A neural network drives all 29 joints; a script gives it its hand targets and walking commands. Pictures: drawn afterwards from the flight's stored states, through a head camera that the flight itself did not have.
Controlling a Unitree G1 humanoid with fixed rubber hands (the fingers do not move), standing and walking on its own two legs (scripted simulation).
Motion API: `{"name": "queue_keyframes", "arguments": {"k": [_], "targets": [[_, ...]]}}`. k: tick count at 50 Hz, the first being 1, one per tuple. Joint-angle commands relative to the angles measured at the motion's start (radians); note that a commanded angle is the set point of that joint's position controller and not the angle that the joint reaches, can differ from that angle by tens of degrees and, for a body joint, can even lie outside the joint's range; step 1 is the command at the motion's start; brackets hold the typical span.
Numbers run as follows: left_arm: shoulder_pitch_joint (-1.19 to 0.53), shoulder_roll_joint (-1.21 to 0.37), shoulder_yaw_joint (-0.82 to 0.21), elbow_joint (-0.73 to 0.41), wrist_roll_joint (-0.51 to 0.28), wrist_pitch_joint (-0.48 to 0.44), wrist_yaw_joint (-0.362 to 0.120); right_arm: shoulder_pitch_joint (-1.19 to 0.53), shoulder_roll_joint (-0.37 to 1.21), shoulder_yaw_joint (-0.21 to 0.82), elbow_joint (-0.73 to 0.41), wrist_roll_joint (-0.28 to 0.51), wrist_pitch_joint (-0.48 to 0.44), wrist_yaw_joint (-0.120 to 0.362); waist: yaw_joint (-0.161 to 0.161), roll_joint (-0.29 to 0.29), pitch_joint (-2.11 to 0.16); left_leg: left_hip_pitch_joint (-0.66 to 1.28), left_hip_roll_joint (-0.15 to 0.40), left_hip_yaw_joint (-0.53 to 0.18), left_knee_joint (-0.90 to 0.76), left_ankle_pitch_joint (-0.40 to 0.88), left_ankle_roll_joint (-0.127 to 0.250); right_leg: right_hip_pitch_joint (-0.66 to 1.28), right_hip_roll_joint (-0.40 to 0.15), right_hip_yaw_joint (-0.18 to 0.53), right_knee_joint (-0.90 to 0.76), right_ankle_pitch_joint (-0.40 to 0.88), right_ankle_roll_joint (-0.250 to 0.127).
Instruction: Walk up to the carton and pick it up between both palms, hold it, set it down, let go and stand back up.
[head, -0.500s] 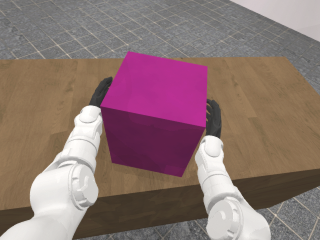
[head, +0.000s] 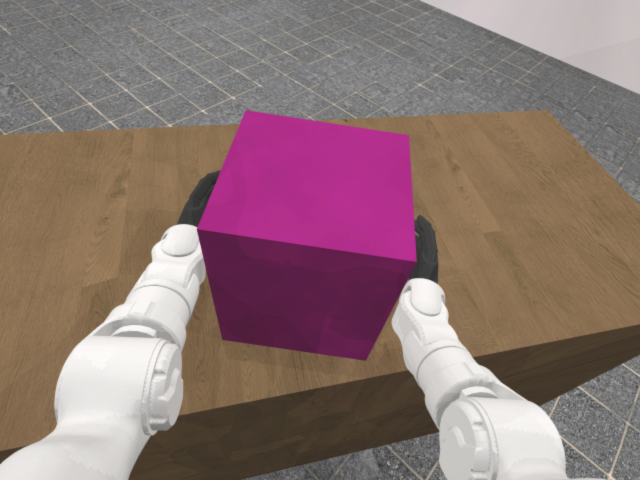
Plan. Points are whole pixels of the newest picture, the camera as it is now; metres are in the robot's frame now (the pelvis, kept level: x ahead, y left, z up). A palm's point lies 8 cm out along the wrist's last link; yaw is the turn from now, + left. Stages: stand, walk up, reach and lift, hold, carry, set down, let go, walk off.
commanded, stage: set down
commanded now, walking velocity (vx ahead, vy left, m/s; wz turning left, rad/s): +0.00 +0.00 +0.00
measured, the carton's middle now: (309, 243) +0.43 -0.05 +0.05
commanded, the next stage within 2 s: none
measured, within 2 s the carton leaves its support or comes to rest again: neither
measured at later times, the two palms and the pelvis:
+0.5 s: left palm (145, 204) +0.44 +0.14 +0.13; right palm (491, 255) +0.33 -0.25 +0.11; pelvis -0.04 +0.00 +0.00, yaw -1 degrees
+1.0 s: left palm (156, 202) +0.43 +0.13 +0.14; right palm (475, 253) +0.33 -0.21 +0.13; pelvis -0.05 -0.03 +0.00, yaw -2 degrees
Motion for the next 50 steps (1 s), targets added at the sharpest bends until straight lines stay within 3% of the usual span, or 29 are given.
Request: {"name": "queue_keyframes", "arguments": {"k": [1,2,6,9,12,14,15,16,21,22,23,24,25,27,31,32,33,35,36,38,39,40,41,43,46,47,48,49,50], "targets": [[-0.583,0.125,-0.081,-0.125,-0.095,-0.046,0.014,-0.477,-0.19,0.105,-0.191,0.1,-0.02,-0.008,-0.032,0.196,-0.746,0.492,-0.048,0.02,0.101,0.675,-0.141,0.244,0.077,-0.061,0.121,0.657,-0.031],[-0.595,0.144,-0.083,-0.17,-0.106,-0.039,0.019,-0.49,-0.215,0.132,-0.234,0.13,-0.012,-0.007,-0.01,0.196,-0.782,0.506,-0.048,0.018,0.116,0.708,-0.145,0.263,0.076,-0.064,0.133,0.676,-0.029],[-0.631,0.222,-0.141,-0.234,-0.178,0.002,0.028,-0.509,-0.308,0.161,-0.271,0.214,0.044,-0.007,-0.001,0.255,-0.815,0.603,-0.039,0.003,0.141,0.783,-0.156,0.198,0.101,-0.069,0.125,0.611,-0.039],[-0.639,0.245,-0.199,-0.177,-0.228,0.029,0.024,-0.502,-0.314,0.206,-0.188,0.274,0.108,0.006,0.003,0.268,-0.733,0.593,-0.041,-0.011,0.139,0.719,-0.141,0.141,0.096,-0.073,0.126,0.509,-0.049],[-0.629,0.277,-0.219,-0.233,-0.272,0.045,0.006,-0.501,-0.354,0.21,-0.231,0.306,0.143,0.007,0.003,0.254,-0.731,0.6,-0.047,-0.021,0.128,0.659,-0.132,0.155,0.087,-0.068,0.131,0.495,-0.056],[-0.679,0.289,-0.227,-0.196,-0.306,0.052,-0.012,-0.577,-0.341,0.195,-0.25,0.296,0.179,0.009,-0.01,0.219,-0.676,0.529,-0.052,-0.02,0.105,0.534,-0.113,0.153,0.077,-0.066,0.124,0.415,-0.056],[-0.655,0.302,-0.228,-0.22,-0.318,0.058,-0.018,-0.558,-0.342,0.209,-0.272,0.313,0.195,0.012,0.004,0.209,-0.659,0.524,-0.053,-0.016,0.085,0.486,-0.106,0.181,0.072,-0.063,0.123,0.397,-0.053],[-0.593,0.287,-0.225,-0.252,-0.316,0.078,-0.029,-0.504,-0.344,0.218,-0.314,0.318,0.197,0.009,-0.005,0.181,-0.651,0.534,-0.051,-0.019,0.071,0.483,-0.1,0.217,0.077,-0.069,0.116,0.437,-0.051],[-0.736,0.333,-0.264,-0.261,-0.386,0.118,-0.054,-0.691,-0.359,0.185,-0.441,0.3,0.298,0.01,-0.046,0.129,-0.599,0.425,-0.056,-0.014,-0.003,0.205,-0.066,0.24,0.064,-0.076,0.102,0.258,-0.056],[-0.72,0.339,-0.248,-0.308,-0.391,0.132,-0.054,-0.693,-0.35,0.188,-0.526,0.3,0.311,0.008,-0.026,0.103,-0.607,0.427,-0.055,-0.01,-0.017,0.183,-0.058,0.274,0.066,-0.077,0.108,0.265,-0.051],[-0.806,0.357,-0.284,-0.2,-0.412,0.13,-0.05,-0.771,-0.361,0.155,-0.434,0.275,0.349,0.008,-0.066,0.114,-0.536,0.362,-0.057,-0.016,-0.024,0.087,-0.051,0.217,0.055,-0.075,0.109,0.167,-0.054],[-0.843,0.345,-0.316,-0.204,-0.444,0.126,-0.048,-0.797,-0.337,0.152,-0.474,0.268,0.373,0.011,-0.064,0.133,-0.558,0.345,-0.055,-0.01,-0.042,0.008,-0.043,0.223,0.055,-0.08,0.106,0.112,-0.059],[-0.822,0.331,-0.34,-0.093,-0.463,0.122,-0.047,-0.811,-0.321,0.157,-0.452,0.27,0.4,0.012,-0.079,0.105,-0.48,0.284,-0.052,-0.011,-0.062,-0.095,-0.025,0.204,0.051,-0.081,0.106,0.042,-0.065],[-0.842,0.328,-0.371,-0.083,-0.497,0.116,-0.042,-0.841,-0.322,0.164,-0.474,0.259,0.433,0.01,-0.092,0.11,-0.513,0.276,-0.052,-0.01,-0.079,-0.137,-0.002,0.213,0.048,-0.076,0.12,0.015,-0.068],[-0.801,0.361,-0.352,0.042,-0.486,0.114,-0.039,-0.78,-0.296,0.17,-0.352,0.226,0.483,-0.008,-0.093,0.105,-0.509,0.251,-0.055,-0.004,-0.096,-0.124,0.02,0.239,0.05,-0.063,0.138,0.037,-0.072],[-0.777,0.361,-0.342,0.003,-0.476,0.118,-0.039,-0.764,-0.29,0.172,-0.382,0.232,0.477,-0.014,-0.074,0.126,-0.552,0.285,-0.061,-0.003,-0.091,-0.078,0.013,0.259,0.046,-0.06,0.138,0.072,-0.074],[-0.781,0.382,-0.323,0.041,-0.463,0.126,-0.044,-0.771,-0.265,0.188,-0.353,0.242,0.487,-0.023,-0.066,0.109,-0.507,0.265,-0.059,0.001,-0.103,-0.083,0.017,0.269,0.043,-0.05,0.128,0.079,-0.073],[-0.763,0.406,-0.279,-0.039,-0.414,0.143,-0.044,-0.708,-0.274,0.187,-0.358,0.244,0.485,-0.044,-0.059,0.127,-0.525,0.319,-0.061,0.01,-0.116,-0.015,0.012,0.337,0.048,-0.051,0.129,0.157,-0.063],[-0.76,0.425,-0.254,-0.006,-0.395,0.152,-0.051,-0.708,-0.256,0.205,-0.329,0.25,0.486,-0.054,-0.045,0.112,-0.497,0.307,-0.06,0.015,-0.109,0.002,0.011,0.343,0.045,-0.039,0.122,0.173,-0.06],[-0.726,0.459,-0.186,-0.096,-0.327,0.169,-0.058,-0.662,-0.243,0.233,-0.372,0.264,0.464,-0.077,0.001,0.116,-0.508,0.353,-0.072,0.035,-0.112,0.101,-0.002,0.435,0.047,-0.028,0.115,0.278,-0.053],[-0.802,0.48,-0.188,-0.119,-0.333,0.166,-0.061,-0.717,-0.228,0.207,-0.374,0.258,0.468,-0.087,-0.011,0.129,-0.51,0.34,-0.072,0.04,-0.106,0.083,-0.011,0.421,0.037,-0.027,0.105,0.261,-0.051],[-0.742,0.462,-0.178,-0.181,-0.31,0.172,-0.058,-0.65,-0.239,0.223,-0.409,0.269,0.455,-0.092,0.007,0.151,-0.523,0.364,-0.074,0.039,-0.11,0.108,-0.013,0.458,0.04,-0.022,0.103,0.279,-0.051],[-0.694,0.455,-0.166,-0.163,-0.289,0.182,-0.059,-0.617,-0.234,0.235,-0.419,0.263,0.443,-0.098,0.018,0.146,-0.475,0.354,-0.075,0.045,-0.107,0.106,-0.018,0.447,0.04,-0.02,0.099,0.277,-0.052],[-0.642,0.423,-0.165,-0.292,-0.281,0.196,-0.065,-0.562,-0.186,0.275,-0.503,0.298,0.418,-0.108,0.047,0.175,-0.501,0.412,-0.078,0.054,-0.091,0.176,-0.022,0.466,0.036,-0.012,0.078,0.319,-0.055],[-0.639,0.422,-0.157,-0.374,-0.294,0.233,-0.073,-0.567,-0.197,0.246,-0.594,0.285,0.419,-0.118,0.024,0.17,-0.481,0.411,-0.082,0.057,-0.088,0.16,-0.019,0.462,0.034,-0.017,0.072,0.313,-0.05],[-0.62,0.413,-0.151,-0.435,-0.286,0.247,-0.075,-0.552,-0.194,0.257,-0.65,0.282,0.421,-0.119,0.04,0.173,-0.481,0.432,-0.082,0.062,-0.101,0.154,-0.02,0.473,0.038,-0.019,0.062,0.305,-0.046],[-0.661,0.426,-0.155,-0.43,-0.312,0.258,-0.073,-0.593,-0.21,0.241,-0.678,0.277,0.437,-0.118,0.023,0.157,-0.477,0.411,-0.085,0.062,-0.104,0.097,-0.013,0.458,0.035,-0.019,0.062,0.242,-0.046],[-0.605,0.42,-0.143,-0.48,-0.306,0.27,-0.07,-0.526,-0.199,0.247,-0.734,0.27,0.435,-0.122,0.037,0.151,-0.485,0.421,-0.084,0.059,-0.094,0.108,-0.009,0.474,0.033,-0.008,0.056,0.239,-0.048],[-0.609,0.434,-0.138,-0.528,-0.312,0.285,-0.07,-0.53,-0.221,0.22,-0.778,0.259,0.435,-0.127,0.025,0.143,-0.494,0.427,-0.088,0.056,-0.09,0.116,-0.011,0.476,0.034,-0.01,0.059,0.269,-0.046]]}}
